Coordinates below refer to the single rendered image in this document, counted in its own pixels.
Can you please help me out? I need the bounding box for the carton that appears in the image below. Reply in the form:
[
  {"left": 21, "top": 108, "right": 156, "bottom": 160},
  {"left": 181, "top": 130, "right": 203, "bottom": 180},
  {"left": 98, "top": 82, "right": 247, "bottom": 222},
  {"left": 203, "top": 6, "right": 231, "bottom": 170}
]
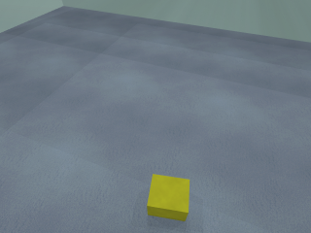
[{"left": 147, "top": 174, "right": 190, "bottom": 221}]

